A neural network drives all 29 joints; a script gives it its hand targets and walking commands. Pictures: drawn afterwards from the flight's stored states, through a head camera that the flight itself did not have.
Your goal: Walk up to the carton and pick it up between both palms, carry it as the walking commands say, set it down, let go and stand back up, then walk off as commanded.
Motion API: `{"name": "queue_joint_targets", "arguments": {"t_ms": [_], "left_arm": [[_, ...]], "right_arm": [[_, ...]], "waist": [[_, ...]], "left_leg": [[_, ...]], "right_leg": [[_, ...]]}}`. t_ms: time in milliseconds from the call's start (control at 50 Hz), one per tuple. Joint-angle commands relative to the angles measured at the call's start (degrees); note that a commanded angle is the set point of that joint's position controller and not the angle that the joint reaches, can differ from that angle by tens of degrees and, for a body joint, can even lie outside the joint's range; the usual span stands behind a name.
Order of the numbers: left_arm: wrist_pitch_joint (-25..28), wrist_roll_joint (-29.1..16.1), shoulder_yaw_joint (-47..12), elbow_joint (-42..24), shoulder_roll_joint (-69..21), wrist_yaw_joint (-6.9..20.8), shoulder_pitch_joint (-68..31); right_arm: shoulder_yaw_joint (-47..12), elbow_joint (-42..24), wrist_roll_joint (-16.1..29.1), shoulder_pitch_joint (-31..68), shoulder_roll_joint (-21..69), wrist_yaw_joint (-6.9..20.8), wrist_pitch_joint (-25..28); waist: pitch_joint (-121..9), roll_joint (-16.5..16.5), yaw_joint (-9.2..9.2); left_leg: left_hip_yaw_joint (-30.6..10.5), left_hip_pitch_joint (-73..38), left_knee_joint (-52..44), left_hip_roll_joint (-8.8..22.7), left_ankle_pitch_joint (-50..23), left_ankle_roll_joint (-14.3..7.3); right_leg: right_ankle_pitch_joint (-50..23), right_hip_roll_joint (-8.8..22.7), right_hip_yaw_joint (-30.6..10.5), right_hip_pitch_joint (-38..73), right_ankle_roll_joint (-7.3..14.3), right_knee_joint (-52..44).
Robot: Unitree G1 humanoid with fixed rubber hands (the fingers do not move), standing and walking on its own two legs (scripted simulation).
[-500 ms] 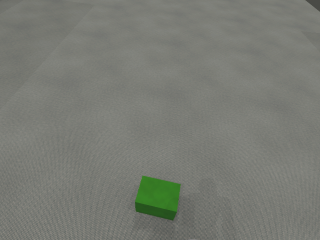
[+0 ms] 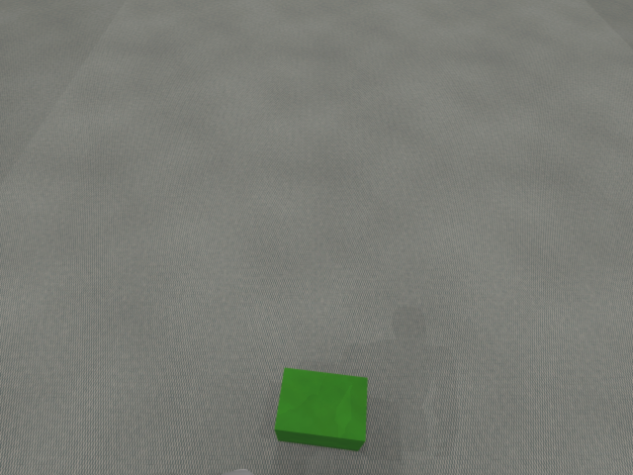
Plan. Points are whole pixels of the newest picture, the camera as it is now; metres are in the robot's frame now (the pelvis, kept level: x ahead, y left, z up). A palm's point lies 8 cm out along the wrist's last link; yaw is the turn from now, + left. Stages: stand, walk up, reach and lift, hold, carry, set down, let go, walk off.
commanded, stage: walk up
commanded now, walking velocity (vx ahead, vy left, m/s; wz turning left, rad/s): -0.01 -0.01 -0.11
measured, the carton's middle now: (321, 409) +0.36 -0.02 -0.69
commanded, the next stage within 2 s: stand in 0.80 s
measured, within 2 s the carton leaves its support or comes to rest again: neither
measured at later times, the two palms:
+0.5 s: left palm out of the picture +0.06 +0.25 -0.13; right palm out of the picture +0.00 -0.29 -0.14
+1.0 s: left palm out of the picture +0.01 +0.20 -0.14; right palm out of the picture -0.03 -0.26 -0.13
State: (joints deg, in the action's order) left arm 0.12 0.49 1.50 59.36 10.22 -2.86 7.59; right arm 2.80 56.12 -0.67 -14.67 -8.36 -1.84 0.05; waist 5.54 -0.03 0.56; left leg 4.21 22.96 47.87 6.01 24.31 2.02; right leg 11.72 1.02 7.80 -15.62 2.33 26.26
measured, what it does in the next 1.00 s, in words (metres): steps on the spot: left foot, then right foot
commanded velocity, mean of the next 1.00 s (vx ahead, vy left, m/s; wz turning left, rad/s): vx -0.06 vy -0.06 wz -0.07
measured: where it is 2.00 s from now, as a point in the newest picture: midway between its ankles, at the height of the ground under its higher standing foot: outside the picture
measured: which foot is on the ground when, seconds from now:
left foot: up 0.00-0.08, down 0.10-0.48, up 0.50-0.72, down 0.74-1.00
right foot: down 0.00-0.10, up 0.12-0.46, down 0.48-1.00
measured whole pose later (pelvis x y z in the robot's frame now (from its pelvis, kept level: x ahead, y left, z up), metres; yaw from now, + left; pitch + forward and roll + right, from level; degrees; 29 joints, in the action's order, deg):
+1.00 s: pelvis -0.03 -0.03 +0.01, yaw -4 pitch -1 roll +0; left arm 0.4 0.8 1.7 65.8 10.4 -1.6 11.9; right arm 1.1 62.9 -0.4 -13.7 -10.2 -1.9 0.3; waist 1.8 0.8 0.5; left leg 2.8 9.4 21.3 1.8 10.8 0.6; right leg 13.8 -0.2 -0.3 -5.7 0.1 20.5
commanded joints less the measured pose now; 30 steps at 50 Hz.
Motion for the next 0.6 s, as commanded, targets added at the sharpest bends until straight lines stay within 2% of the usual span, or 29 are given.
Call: {"name": "queue_joint_targets", "arguments": {"t_ms": [0, 20, 40, 60, 80, 100, 120, 140, 160, 180, 200, 220, 240, 300, 340, 360, 380, 400, 420, 440, 460, 480, 500, 520, 540, 580], "left_arm": [[-0.04, 0.27, 1.01, -0.91, 6.77, 0.26, 3.67], [-1.55, 0.54, 2.26, -1.39, 9.19, 0.61, 1.26], [-2.57, 0.64, 2.63, -2.30, 10.16, 1.01, -1.51], [-2.88, 0.51, 2.72, -2.54, 9.40, 1.24, -1.09], [-3.04, 0.58, 2.37, -3.33, 6.12, 1.40, 2.58], [-3.98, 0.80, 2.60, -4.90, 5.42, 1.26, 4.45], [-5.58, 1.01, 3.02, -5.97, 7.32, 0.98, 4.83], [-5.97, 1.39, 3.43, -6.76, 7.79, 1.41, 4.38], [-5.98, 1.55, 4.05, -7.18, 8.57, 2.00, 3.87], [-6.00, 1.61, 4.49, -6.98, 9.00, 2.55, 4.85], [-6.20, 1.63, 4.80, -6.53, 9.16, 3.06, 6.01], [-6.35, 1.51, 4.79, -6.54, 8.98, 3.31, 6.95], [-6.35, 1.35, 4.58, -6.84, 8.69, 3.53, 7.03], [-5.97, 0.77, 3.74, -8.24, 7.69, 4.11, 3.91], [-5.50, -0.01, 3.41, -8.76, 7.64, 3.97, 2.83], [-5.14, -0.08, 3.26, -8.66, 7.74, 3.80, 3.00], [-4.74, -0.01, 3.25, -8.34, 7.98, 3.65, 3.71], [-4.18, 0.08, 3.15, -7.74, 7.82, 3.55, 5.13], [-3.53, 0.24, 2.90, -6.29, 7.60, 3.52, 8.13], [-2.65, 0.88, 3.02, -4.95, 8.47, 3.32, 9.72], [-1.65, 1.57, 3.59, -4.64, 11.51, 3.13, 10.26], [-0.99, 1.97, 4.39, -6.65, 16.73, 3.00, 6.67], [-0.97, 1.70, 4.34, -6.65, 16.80, 2.76, 4.30], [-0.78, 1.32, 3.46, -6.65, 14.32, 2.53, 0.78], [-0.26, 1.27, 2.60, -7.16, 11.99, 2.31, -1.80], [0.89, 1.08, 1.10, -5.40, 8.29, 1.67, -1.71]], "right_arm": [[1.15, -0.29, -0.21, -8.61, -2.39, 0.09, -1.20], [1.81, -1.02, 0.19, -8.18, -4.85, -0.53, -1.40], [1.95, -0.76, 0.49, -8.86, -6.01, -1.20, -1.52], [2.46, -0.60, 0.06, -10.14, -8.03, -1.56, -1.36], [3.70, -0.95, -0.99, -11.69, -13.33, -1.73, -1.06], [4.04, -3.75, -1.44, -11.38, -17.39, -2.11, -1.00], [3.57, -4.81, -1.13, -9.31, -18.26, -2.06, -1.54], [3.31, -5.45, -0.58, -4.69, -17.39, -2.27, -1.83], [3.20, -5.77, -0.28, -1.00, -16.74, -2.25, -1.95], [2.84, -5.80, -0.08, 1.22, -15.94, -2.08, -1.85], [2.44, -6.25, 0.18, 2.75, -15.14, -2.00, -1.73], [2.31, -6.41, 0.22, 2.90, -14.87, -1.71, -1.55], [2.35, -6.02, 0.14, 2.15, -14.91, -1.36, -1.35], [2.13, -4.68, -0.56, 1.60, -15.09, -0.47, -1.20], [2.07, -5.00, -1.29, 2.85, -15.91, 0.15, -1.30], [2.26, -4.86, -1.29, 2.75, -16.61, 0.52, -1.55], [2.51, -4.62, -1.20, 2.33, -17.34, 0.84, -1.87], [2.72, -4.38, -0.96, 2.39, -17.77, 1.06, -2.31], [2.97, -4.10, -0.68, 2.25, -18.08, 1.23, -2.90], [2.29, -3.51, -0.48, 0.30, -15.98, 1.49, -3.31], [0.80, -3.93, -0.86, -0.74, -10.57, 1.77, -3.30], [0.41, -6.58, -1.01, 2.20, -8.15, 1.18, -3.45], [0.98, -6.75, -1.09, 5.97, -11.36, 0.67, -4.26], [1.25, -5.49, -0.84, 3.75, -12.84, 1.09, -4.13], [1.26, -3.19, -0.39, 1.18, -13.13, 1.28, -3.83], [0.10, 0.17, -0.02, -1.46, -9.61, 1.81, -2.82]], "waist": [[-9.56, 10.46, 0.32], [-8.64, 14.48, 1.77], [-7.36, 12.09, 3.32], [-6.97, 6.58, 4.66], [-8.28, -7.71, 4.59], [-6.43, -18.08, 4.29], [-8.26, -18.77, 6.00], [-8.01, -14.55, 4.00], [-7.11, -13.07, 1.96], [-7.38, -13.20, 0.68], [-7.24, -12.44, -0.27], [-7.32, -11.80, -0.67], [-7.92, -11.33, -0.68], [-5.70, -13.31, 0.54], [-4.33, -17.49, 1.69], [-4.82, -18.58, 2.04], [-5.58, -18.40, 1.95], [-6.40, -17.34, 0.81], [-7.42, -15.05, -0.49], [-7.34, -8.29, -1.25], [-5.69, 4.83, -2.18], [-1.23, 19.35, -3.08], [1.82, 18.71, -3.26], [1.63, 15.99, -0.66], [1.12, 13.60, 0.48], [-1.79, 11.97, 1.18]], "left_leg": [[2.93, -4.91, -3.66, -0.88, -3.89, 0.50], [3.88, -7.24, -7.05, -0.90, -4.85, 0.49], [5.06, -10.45, -13.04, -1.48, -10.58, 0.68], [4.16, -14.42, -19.27, 0.25, -20.13, 0.56], [-7.33, -18.93, -24.11, 11.58, -31.40, -1.63], [-22.64, -14.62, -27.28, 27.56, -51.78, -8.74], [-22.61, -9.29, -27.64, 29.20, -53.34, -15.83], [-19.09, -7.15, -28.80, 26.01, -41.47, -15.46], [-14.74, -5.67, -29.16, 22.29, -33.18, -13.34], [-10.71, -5.49, -28.74, 19.25, -29.75, -11.90], [-7.75, -4.76, -28.35, 17.34, -29.75, -10.90], [-6.18, -4.62, -28.12, 15.97, -30.64, -10.14], [-5.09, -5.75, -28.47, 14.60, -28.30, -9.42], [-4.42, -7.98, -30.57, 11.21, -11.72, -7.75], [-5.33, -7.20, -31.92, 11.59, -8.18, -8.16], [-6.49, -7.67, -32.13, 12.14, -7.62, -8.30], [-7.49, -7.98, -31.96, 12.61, -6.81, -8.27], [-6.80, -7.38, -30.99, 11.96, -4.98, -7.58], [-5.89, -5.81, -29.64, 10.88, -0.41, -6.08], [-3.65, -1.90, -24.72, 8.15, 2.13, -4.31], [0.41, 2.98, -14.84, 2.68, 1.27, -1.62], [0.93, 7.98, -8.06, -2.52, 7.43, 0.38], [-4.11, 4.42, -2.31, -1.13, 5.61, -0.43], [-4.90, 2.68, 0.17, -1.19, 0.99, -0.69], [-5.07, 1.25, -0.42, -1.68, -2.60, -0.77], [-4.39, -1.88, -6.49, -2.76, -6.31, -1.61]], "right_leg": [[-36.20, 13.34, -8.58, 3.12, 7.64, -5.13], [-27.89, 9.74, -6.87, 0.05, 6.72, -2.94], [-23.99, 7.23, -5.59, -2.85, 4.96, 0.59], [-16.02, 5.35, -4.64, -6.82, 2.62, 4.22], [2.35, 0.93, -2.03, -13.50, -0.68, 14.95], [28.19, -2.05, -4.75, -17.68, -4.30, 30.83], [29.19, -0.20, -9.61, -15.56, -5.16, 42.31], [24.69, 0.20, -11.68, -16.27, -5.08, 48.26], [20.36, 0.04, -12.32, -16.97, -4.94, 51.19], [16.98, -0.38, -11.67, -16.86, -5.27, 54.16], [14.96, -0.72, -10.74, -15.90, -5.81, 55.94], [14.14, -1.12, -9.92, -15.00, -6.31, 56.26], [13.11, -1.13, -9.20, -14.41, -6.57, 54.32], [12.68, -0.03, -7.28, -12.26, -6.65, 36.53], [15.30, -0.68, -5.92, -7.12, -6.27, 24.21], [15.18, -1.33, -5.17, -4.79, -6.07, 19.81], [14.42, -1.87, -4.70, -2.43, -5.78, 15.45], [11.27, -2.19, -4.17, 1.24, -5.36, 8.99], [7.08, -2.96, -3.27, 6.35, -4.78, 0.61], [5.87, -1.37, -5.87, 11.93, -4.29, -6.34], [13.48, 7.55, -16.61, 11.94, -2.81, -14.99], [16.51, 19.10, -32.11, 1.96, 2.29, -19.87], [16.21, 18.69, -33.07, -5.10, 4.56, -20.02], [16.19, 14.03, -27.06, -4.72, 3.23, -18.63], [11.83, 11.55, -22.89, -3.19, 1.86, -17.22], [-2.48, 8.33, -15.35, 4.01, 1.16, -13.90]]}}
